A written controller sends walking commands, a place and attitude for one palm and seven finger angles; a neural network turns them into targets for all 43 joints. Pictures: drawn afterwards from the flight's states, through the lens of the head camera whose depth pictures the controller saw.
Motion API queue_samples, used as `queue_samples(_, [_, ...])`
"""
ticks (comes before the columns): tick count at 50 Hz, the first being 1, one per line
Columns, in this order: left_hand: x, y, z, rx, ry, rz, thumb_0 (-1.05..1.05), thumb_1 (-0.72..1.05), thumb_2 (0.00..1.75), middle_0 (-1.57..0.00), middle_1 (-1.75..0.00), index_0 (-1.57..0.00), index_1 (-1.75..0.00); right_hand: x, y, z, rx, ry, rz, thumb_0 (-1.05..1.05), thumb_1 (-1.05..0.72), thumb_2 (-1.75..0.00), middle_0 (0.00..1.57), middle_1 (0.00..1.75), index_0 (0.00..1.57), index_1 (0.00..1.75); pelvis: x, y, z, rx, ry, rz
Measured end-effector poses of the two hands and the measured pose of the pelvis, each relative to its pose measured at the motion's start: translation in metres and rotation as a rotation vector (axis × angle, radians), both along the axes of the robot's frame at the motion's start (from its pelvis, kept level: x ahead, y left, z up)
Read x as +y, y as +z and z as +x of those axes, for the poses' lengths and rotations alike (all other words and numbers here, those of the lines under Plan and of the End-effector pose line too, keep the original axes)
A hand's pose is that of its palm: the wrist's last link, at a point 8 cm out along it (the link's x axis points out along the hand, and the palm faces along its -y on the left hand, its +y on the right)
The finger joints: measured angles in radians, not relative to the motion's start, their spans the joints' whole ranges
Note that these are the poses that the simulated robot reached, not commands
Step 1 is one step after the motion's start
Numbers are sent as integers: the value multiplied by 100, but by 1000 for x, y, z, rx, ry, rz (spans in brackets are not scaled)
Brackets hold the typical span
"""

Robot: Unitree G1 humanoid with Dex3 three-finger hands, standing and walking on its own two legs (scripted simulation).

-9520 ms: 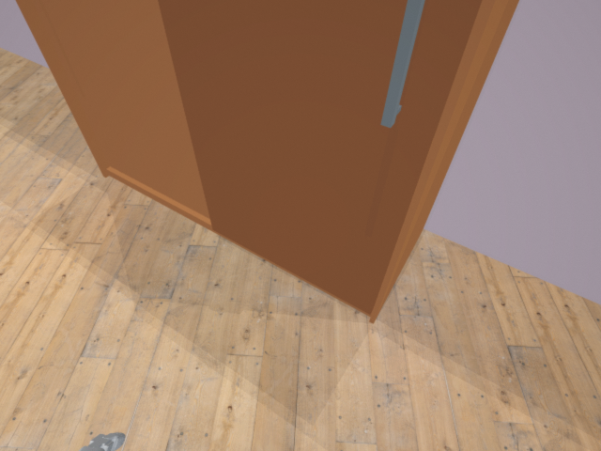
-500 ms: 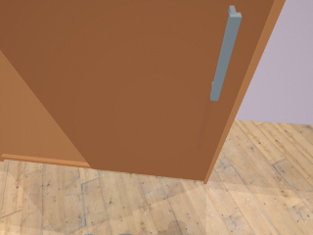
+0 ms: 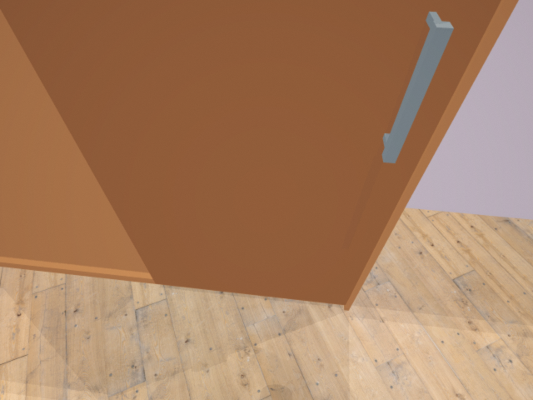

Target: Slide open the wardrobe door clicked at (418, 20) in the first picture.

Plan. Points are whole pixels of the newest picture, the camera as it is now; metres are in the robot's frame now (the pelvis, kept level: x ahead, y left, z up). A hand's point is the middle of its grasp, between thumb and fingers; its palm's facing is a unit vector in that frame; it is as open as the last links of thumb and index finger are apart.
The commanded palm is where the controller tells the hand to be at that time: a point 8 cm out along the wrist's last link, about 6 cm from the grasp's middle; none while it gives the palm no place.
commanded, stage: come to a stop and stand still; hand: right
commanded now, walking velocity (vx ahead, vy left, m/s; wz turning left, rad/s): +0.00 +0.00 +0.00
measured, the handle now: (408, 96) +0.54 -0.19 +0.19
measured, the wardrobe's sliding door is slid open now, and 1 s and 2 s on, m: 0.00 0.00 0.00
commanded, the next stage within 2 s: look again from close up in 0.58 s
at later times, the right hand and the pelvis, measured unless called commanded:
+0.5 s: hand out of the picture +0.00 -0.22 -0.17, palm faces +0.01 +0.97 -0.23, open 7.4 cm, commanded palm none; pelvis -0.02 -0.03 +0.00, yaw +0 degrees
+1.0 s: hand out of the picture +0.01 -0.21 -0.17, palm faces -0.01 +0.97 -0.23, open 7.4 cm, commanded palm none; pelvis -0.01 -0.02 +0.00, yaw +1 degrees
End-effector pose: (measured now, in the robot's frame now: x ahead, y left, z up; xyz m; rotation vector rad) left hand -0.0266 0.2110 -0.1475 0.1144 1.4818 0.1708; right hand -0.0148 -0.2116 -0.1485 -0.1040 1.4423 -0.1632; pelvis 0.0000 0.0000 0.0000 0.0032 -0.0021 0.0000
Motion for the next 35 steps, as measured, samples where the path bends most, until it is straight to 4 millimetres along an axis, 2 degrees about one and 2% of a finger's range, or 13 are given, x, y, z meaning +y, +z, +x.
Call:
queue_samples(3, [-6, 2, 7, -23, -13, -6, 0, 91, 90, -20, -30, -20, -30, 3, 0, -6, 10, -5, 14, 1, -92, -90, 20, 30, 20, 29, 0, 2, -2, -8, 3, -2])
queue_samples(9, [1, 1, 13, -63, -19, 8, 2, 94, 90, -20, -30, -20, -30, 5, 2, -11, -11, 13, 7, 1, -91, -90, 20, 30, 20, 29, -5, 2, -7, -12, 7, 10])
queue_samples(16, [-4, 2, 23, -177, -35, 24, 1, 93, 90, -20, -30, -20, -30, -20, -1, -6, -64, 51, -15, 1, -91, -90, 20, 30, 20, 29, -19, -4, -14, -19, 5, 13])
queue_samples(24, [-15, 2, 19, -176, -57, 16, 1, 93, 90, -20, -30, -20, -30, -51, 7, 11, -130, 64, -66, 0, -91, -90, 20, 30, 20, 29, -29, -3, -18, -26, 8, 0])
queue_samples(29, [-17, 3, 16, -162, -61, 11, 1, 92, 90, -20, -30, -20, -30, -60, 10, 14, -130, 76, -80, 0, -91, -90, 20, 30, 20, 29, -31, -2, -19, -19, 9, -4])
queue_samples(35, [-13, 5, 19, -149, -66, 20, 0, 91, 90, -20, -30, -20, -30, -62, 10, 13, -110, 80, -77, 0, -91, -90, 20, 30, 20, 29, -30, -1, -18, -16, 11, -5])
